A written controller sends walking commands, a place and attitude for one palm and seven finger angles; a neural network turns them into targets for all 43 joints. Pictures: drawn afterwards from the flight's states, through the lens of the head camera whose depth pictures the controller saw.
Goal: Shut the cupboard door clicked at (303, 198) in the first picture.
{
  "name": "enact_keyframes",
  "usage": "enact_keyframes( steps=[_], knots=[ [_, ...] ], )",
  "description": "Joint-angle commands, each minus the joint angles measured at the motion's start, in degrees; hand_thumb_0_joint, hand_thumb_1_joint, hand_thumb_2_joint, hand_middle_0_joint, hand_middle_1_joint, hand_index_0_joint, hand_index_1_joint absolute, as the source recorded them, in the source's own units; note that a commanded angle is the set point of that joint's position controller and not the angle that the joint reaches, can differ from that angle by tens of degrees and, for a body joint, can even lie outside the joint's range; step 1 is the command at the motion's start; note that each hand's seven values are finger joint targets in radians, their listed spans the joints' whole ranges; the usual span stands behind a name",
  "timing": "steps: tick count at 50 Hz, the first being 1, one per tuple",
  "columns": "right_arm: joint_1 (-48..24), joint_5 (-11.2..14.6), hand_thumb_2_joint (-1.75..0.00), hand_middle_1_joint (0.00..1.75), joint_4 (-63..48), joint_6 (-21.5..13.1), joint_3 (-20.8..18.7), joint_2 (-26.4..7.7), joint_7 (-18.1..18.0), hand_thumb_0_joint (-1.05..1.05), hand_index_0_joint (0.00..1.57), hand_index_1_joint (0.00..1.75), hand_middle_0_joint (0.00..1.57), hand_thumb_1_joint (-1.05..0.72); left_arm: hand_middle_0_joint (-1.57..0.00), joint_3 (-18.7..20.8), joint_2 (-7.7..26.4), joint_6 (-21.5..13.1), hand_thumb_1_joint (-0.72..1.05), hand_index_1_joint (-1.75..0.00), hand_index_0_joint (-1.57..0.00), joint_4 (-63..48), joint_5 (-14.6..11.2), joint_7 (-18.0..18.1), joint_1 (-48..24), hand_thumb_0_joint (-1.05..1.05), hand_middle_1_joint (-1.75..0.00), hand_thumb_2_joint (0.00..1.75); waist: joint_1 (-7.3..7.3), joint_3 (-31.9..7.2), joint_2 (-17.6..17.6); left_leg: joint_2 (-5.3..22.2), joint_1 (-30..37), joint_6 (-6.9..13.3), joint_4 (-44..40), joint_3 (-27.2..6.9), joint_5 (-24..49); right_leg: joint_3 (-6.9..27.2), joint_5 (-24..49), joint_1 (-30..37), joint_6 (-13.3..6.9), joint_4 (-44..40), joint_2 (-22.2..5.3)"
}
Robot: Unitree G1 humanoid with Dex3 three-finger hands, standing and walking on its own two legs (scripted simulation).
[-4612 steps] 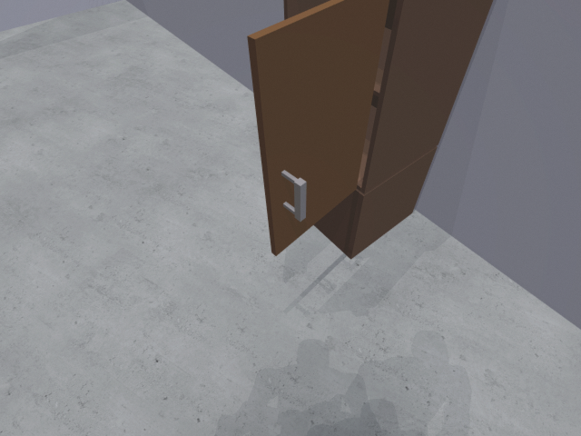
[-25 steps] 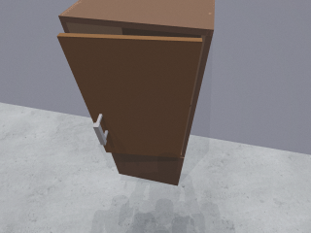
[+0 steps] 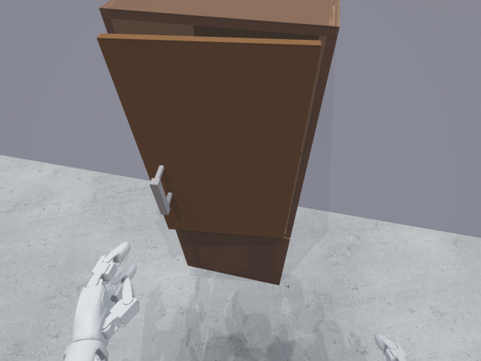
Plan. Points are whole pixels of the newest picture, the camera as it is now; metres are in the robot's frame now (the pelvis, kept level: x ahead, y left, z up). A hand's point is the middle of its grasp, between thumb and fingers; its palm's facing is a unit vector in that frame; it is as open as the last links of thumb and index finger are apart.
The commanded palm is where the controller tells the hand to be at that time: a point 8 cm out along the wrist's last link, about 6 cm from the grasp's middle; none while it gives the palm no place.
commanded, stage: raise the hand and make a fist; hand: left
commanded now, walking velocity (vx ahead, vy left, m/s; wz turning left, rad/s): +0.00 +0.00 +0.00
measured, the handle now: (162, 190) +0.51 +0.21 -0.08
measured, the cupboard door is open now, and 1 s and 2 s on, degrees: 7 7 7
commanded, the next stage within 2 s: bring the fist close to the handle in 1.72 s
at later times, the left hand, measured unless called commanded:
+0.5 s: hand (137, 346) +0.17 +0.18 -0.05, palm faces -0.12 -0.99 -0.03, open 4.8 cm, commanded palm +0.14 +0.24 -0.05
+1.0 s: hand (123, 335) +0.18 +0.20 -0.05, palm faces -0.07 -1.00 -0.03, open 3.1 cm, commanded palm +0.16 +0.26 -0.05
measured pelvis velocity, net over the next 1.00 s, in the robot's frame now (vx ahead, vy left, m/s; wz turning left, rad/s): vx -0.03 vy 0.02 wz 0.01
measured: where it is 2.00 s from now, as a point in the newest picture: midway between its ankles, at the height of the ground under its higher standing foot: outside the picture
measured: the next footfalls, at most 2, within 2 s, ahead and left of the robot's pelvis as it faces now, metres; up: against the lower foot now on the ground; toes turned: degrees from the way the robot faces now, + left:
none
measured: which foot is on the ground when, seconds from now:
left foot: down 0.00-1.00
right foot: down 0.00-1.00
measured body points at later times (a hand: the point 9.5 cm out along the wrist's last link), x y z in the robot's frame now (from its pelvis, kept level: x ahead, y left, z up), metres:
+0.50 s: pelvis -0.06 +0.01 -0.10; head +0.03 +0.02 +0.34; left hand +0.17 +0.23 -0.05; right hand +0.14 -0.19 -0.19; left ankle -0.02 +0.13 -0.71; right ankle +0.02 -0.11 -0.71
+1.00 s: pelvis -0.03 +0.02 -0.10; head +0.05 +0.04 +0.34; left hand +0.18 +0.26 -0.04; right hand +0.18 -0.21 -0.15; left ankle -0.02 +0.13 -0.71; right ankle +0.02 -0.11 -0.71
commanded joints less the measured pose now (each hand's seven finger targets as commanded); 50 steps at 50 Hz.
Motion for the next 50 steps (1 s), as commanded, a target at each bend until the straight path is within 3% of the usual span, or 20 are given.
enact_keyframes(
  steps=[1, 2, 3, 5, 8, 11, 13, 16, 18, 21, 23, 25, 27, 28, 32, 34, 38, 44, 50],
  knots=[
    [-6.7, -0.4, -0.9, 0.3, -15.2, -4.3, -3.3, -7.0, 3.1, 0.0, 0.2, 0.3, 0.2, -0.9, -0.38, 2.2, 1.4, -19.5, 0.9, -0.5, -0.38, 0.1, -2.9, -14.0, 13.4, 0.0, -0.5, 0.9, 5.45, -4.5, -11.6, -3.0, -19.7, -0.5, 10.2, 0.6, 6.7, 1.5, 4.1, -6.6, -1.2, 8.0, 0.4],
    [-7.5, -0.4, -0.9, 0.3, -17.0, -4.2, -3.5, -7.4, 3.6, 0.0, 0.2, 0.3, 0.2, -0.9, -0.4, 2.4, 3.6, -23.5, 0.9, -0.52, -0.4, -1.2, -2.7, -17.7, 11.1, 0.0, -0.52, 0.9, 5.01, -6.1, -9.2, -3.2, -23.1, -0.3, 13.9, 0.8, 4.7, 3.4, 1.9, -9.0, -1.5, 10.4, -0.1],
    [-7.1, 0.0, -0.9, 0.3, -18.1, -3.6, -4.0, -7.6, 3.9, 0.0, 0.2, 0.3, 0.2, -0.9, -0.42, 5.0, 6.9, -25.1, 0.9, -0.54, -0.42, -0.7, -2.7, -19.9, 10.1, 0.0, -0.54, 0.9, 5.58, -7.6, -5.9, -3.1, -25.5, 0.2, 16.7, 0.9, 3.8, 5.4, -0.2, -10.4, -2.2, 12.3, -0.5],
    [-9.1, 0.8, -0.9, 0.3, -23.4, -2.4, -3.8, -8.6, 3.4, 0.0, 0.2, 0.3, 0.2, -0.9, -0.46, 5.9, 9.0, -22.6, 0.9, -0.58, -0.46, -6.7, -4.9, -21.9, 6.4, 0.0, -0.58, 0.9, 6.16, -11.7, -4.3, -3.5, -29.2, 1.2, 19.2, 1.8, -1.3, 7.7, -9.9, -12.5, -1.9, 13.0, -0.4],
    [-9.2, 1.4, -0.9, 0.3, -27.9, -1.1, -3.0, -8.8, 1.8, 0.0, 0.2, 0.3, 0.2, -0.9, -0.51, 5.6, 10.6, -18.2, 0.9, -0.64, -0.51, -21.7, -7.4, -19.8, -2.4, 0.0, -0.64, 0.9, 4.87, -15.0, 0.0, -2.7, -31.0, 2.1, 20.8, 0.4, -7.3, 7.9, -20.1, -17.1, -1.5, 14.1, 0.8],
    [-7.2, 1.1, -0.9, 0.3, -28.5, -0.2, -2.0, -8.4, 0.7, 0.0, 0.2, 0.3, 0.2, -0.9, -0.57, 1.8, 9.3, -17.2, 0.9, -0.7, -0.57, -35.1, -5.6, -15.5, -4.9, 0.0, -0.7, 0.9, 2.66, -17.8, 3.5, -1.8, -28.6, 2.6, 21.6, -1.3, -7.3, 5.3, -16.3, -20.0, -1.3, 16.4, 1.9],
    [-6.6, 0.8, -0.9, 0.3, -28.3, 0.3, -1.1, -8.9, -0.1, 0.0, 0.2, 0.3, 0.2, -0.9, -0.6, -0.5, 9.7, -16.7, 0.9, -0.74, -0.6, -40.7, -3.7, -13.5, -8.1, 0.0, -0.74, 0.9, 0.51, -18.5, 3.0, -1.2, -28.5, 3.2, 22.8, -2.3, -7.2, 3.6, -14.3, -22.6, -1.2, 18.3, 2.5],
    [-5.5, 0.9, -0.9, 0.3, -26.8, 0.9, -0.8, -9.0, -0.6, 0.0, 0.2, 0.3, 0.2, -0.9, -0.66, -1.5, 9.3, -13.0, 0.9, -0.8, -0.66, -36.0, -2.7, -13.4, -3.6, 0.0, -0.8, 0.9, -0.28, -16.4, 2.2, -1.2, -31.1, 2.7, 23.2, -3.4, -9.0, 2.5, -14.7, -24.3, -0.8, 18.1, 2.6],
    [-6.0, 1.4, -0.9, 0.3, -26.3, 1.6, -0.4, -8.8, -0.9, 0.0, 0.2, 0.3, 0.2, -0.9, -0.69, 0.1, 10.2, -9.1, 0.9, -0.84, -0.69, -31.4, -2.3, -14.0, -0.5, 0.0, -0.84, 0.9, 0.49, -15.6, 0.4, -1.2, -32.5, 2.7, 22.5, -3.5, -9.9, 2.0, -16.1, -23.9, -0.9, 17.7, 2.7],
    [-6.8, 1.9, -0.9, 0.3, -27.1, 2.4, -0.3, -8.2, -0.9, 0.0, 0.2, 0.3, 0.2, -0.9, -0.75, 2.5, 11.0, -4.0, 0.9, -0.9, -0.75, -30.8, -3.6, -14.5, 3.0, 0.0, -0.9, 0.9, 2.35, -17.9, -0.1, -1.6, -33.0, 2.2, 21.2, -3.3, -9.2, 2.2, -16.4, -20.4, -0.6, 16.5, 2.0],
    [-7.9, 2.0, -0.9, 0.3, -27.4, 2.7, -0.1, -7.5, -0.9, 0.0, 0.2, 0.3, 0.2, -0.9, -0.79, 4.9, 11.7, -2.6, 0.9, -0.94, -0.79, -30.7, -4.2, -13.7, 4.4, 0.0, -0.94, 0.9, 3.83, -19.2, -1.2, -1.6, -33.3, 2.2, 20.7, -3.2, -7.3, 2.0, -15.9, -18.5, -0.9, 16.8, 2.2],
    [-7.5, 1.6, -0.9, 0.3, -27.5, 2.7, -0.1, -7.2, -0.8, 0.0, 0.2, 0.3, 0.2, -0.9, -0.82, 5.9, 11.6, -3.0, 0.9, -0.98, -0.82, -32.6, -4.9, -12.9, 4.7, 0.0, -0.98, 0.9, 4.07, -20.6, -0.9, -1.5, -32.1, 1.9, 20.1, -3.4, -5.6, 1.1, -13.8, -17.7, -0.8, 17.3, 1.9],
    [-7.1, 1.4, -0.9, 0.3, -27.0, 2.3, -0.1, -7.1, -0.8, 0.0, 0.2, 0.3, 0.2, -0.9, -0.86, 5.4, 10.9, -4.8, 0.9, -1.02, -0.86, -32.7, -5.3, -12.4, 3.6, 0.0, -1.02, 0.9, 3.12, -19.0, -2.0, -1.5, -32.6, 1.9, 20.7, -3.3, -5.6, 1.3, -14.2, -18.9, -0.7, 17.0, 2.0],
    [-7.5, 1.2, -0.9, 0.3, -26.8, 2.1, 0.2, -7.1, -0.9, 0.0, 0.2, 0.3, 0.2, -0.9, -0.88, 5.7, 11.4, -6.1, 0.9, -1.04, -0.88, -32.9, -5.2, -12.1, 3.2, 0.0, -1.04, 0.9, 3.47, -18.6, -1.2, -1.5, -32.9, 2.0, 20.8, -3.4, -5.1, 1.0, -13.7, -19.2, -1.1, 17.8, 2.1],
    [-6.0, 1.1, -0.9, 0.3, -26.1, 1.6, -0.3, -7.9, -0.7, 0.0, 0.2, 0.3, 0.2, -0.9, -0.95, 3.4, 9.7, -9.2, 0.9, -1.12, -0.95, -30.3, -5.2, -13.2, 3.9, 0.0, -1.12, 0.9, 1.99, -16.9, -1.6, -1.4, -32.9, 1.8, 20.9, -3.5, -6.3, 0.5, -13.6, -21.8, -0.9, 18.3, 2.0],
    [-5.7, 1.1, -0.9, 0.3, -26.4, 1.6, -0.4, -8.4, -0.6, 0.0, 0.2, 0.3, 0.2, -0.9, -0.99, 3.4, 10.4, -9.7, 0.9, -1.16, -0.99, -30.2, -5.0, -14.0, 4.0, 0.0, -1.16, 0.9, 2.11, -17.2, -0.6, -1.5, -32.8, 1.9, 20.7, -3.5, -5.9, 0.3, -12.7, -21.7, -1.1, 18.9, 2.0],
    [-5.3, 1.2, -0.9, 0.3, -27.1, 2.2, -0.7, -8.7, -0.5, 0.0, 0.2, 0.3, 0.2, -0.9, -1.06, 4.5, 11.9, -9.7, 0.9, -1.24, -1.06, -33.0, -4.8, -14.2, 5.0, 0.0, -1.24, 0.9, 2.83, -18.8, 2.9, -1.4, -30.1, 1.8, 20.1, -3.7, -1.8, -0.7, -7.7, -21.3, -1.5, 20.6, 2.6],
    [-4.6, 0.9, -0.9, 0.3, -27.6, 4.3, -1.1, -8.5, -0.1, 0.0, 0.2, 0.3, 0.2, -0.9, -1.17, 4.9, 11.0, -9.0, 0.9, -1.36, -1.17, -33.3, -4.8, -13.5, 6.2, 0.0, -1.36, 0.9, 2.47, -19.3, 3.1, -1.1, -28.2, 1.3, 20.6, -3.6, 3.1, -1.6, -2.6, -21.0, -1.4, 21.5, 3.0],
    [-4.2, 0.8, -0.9, 0.3, -28.4, 5.7, -0.8, -8.6, 0.1, 0.0, 0.2, 0.3, 0.2, -0.9, -1.28, 4.8, 11.2, -7.8, 0.9, -1.48, -1.28, -31.9, -4.8, -14.9, 5.2, 0.0, -1.48, 0.9, 1.76, -18.7, 2.9, -1.1, -28.7, 1.3, 21.6, -3.3, 3.0, -1.3, -1.8, -20.7, -1.3, 20.9, 3.2]
  ],
)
